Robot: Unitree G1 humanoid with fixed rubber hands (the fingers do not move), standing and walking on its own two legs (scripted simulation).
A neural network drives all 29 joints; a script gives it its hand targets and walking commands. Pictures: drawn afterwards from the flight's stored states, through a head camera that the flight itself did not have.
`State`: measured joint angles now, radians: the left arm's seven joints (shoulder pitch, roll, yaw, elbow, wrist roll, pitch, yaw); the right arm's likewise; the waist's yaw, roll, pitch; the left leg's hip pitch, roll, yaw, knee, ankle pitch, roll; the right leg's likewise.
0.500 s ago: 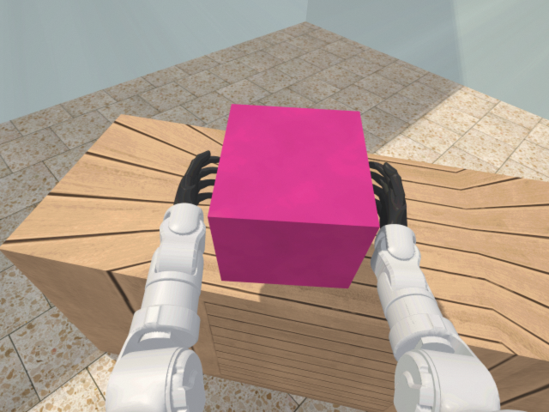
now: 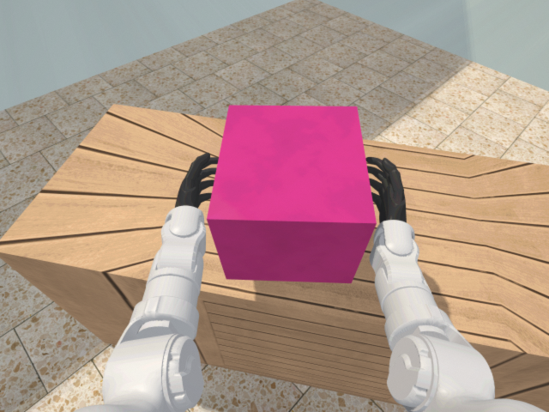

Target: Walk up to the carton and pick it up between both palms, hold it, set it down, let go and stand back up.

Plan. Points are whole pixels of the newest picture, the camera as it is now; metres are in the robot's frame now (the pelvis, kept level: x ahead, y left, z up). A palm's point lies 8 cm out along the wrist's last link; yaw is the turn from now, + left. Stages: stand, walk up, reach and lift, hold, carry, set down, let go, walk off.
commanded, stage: set down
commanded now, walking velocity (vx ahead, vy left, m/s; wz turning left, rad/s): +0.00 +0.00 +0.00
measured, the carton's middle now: (290, 194) +0.44 -0.05 +0.04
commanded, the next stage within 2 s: none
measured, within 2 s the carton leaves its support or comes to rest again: neither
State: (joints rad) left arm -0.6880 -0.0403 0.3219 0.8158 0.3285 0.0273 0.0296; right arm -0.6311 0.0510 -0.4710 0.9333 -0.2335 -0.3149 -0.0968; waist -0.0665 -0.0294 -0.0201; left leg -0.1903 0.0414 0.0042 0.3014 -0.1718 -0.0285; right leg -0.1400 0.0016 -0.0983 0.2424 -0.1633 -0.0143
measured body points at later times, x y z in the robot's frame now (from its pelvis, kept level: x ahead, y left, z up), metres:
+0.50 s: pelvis +0.00 +0.00 +0.00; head +0.06 +0.01 +0.44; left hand +0.44 +0.11 +0.04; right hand +0.39 -0.20 +0.05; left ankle -0.01 +0.13 -0.75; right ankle -0.03 -0.10 -0.75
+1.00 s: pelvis +0.00 +0.00 -0.01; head +0.10 +0.00 +0.43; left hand +0.45 +0.09 +0.01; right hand +0.40 -0.22 +0.03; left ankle -0.01 +0.13 -0.75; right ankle -0.03 -0.10 -0.75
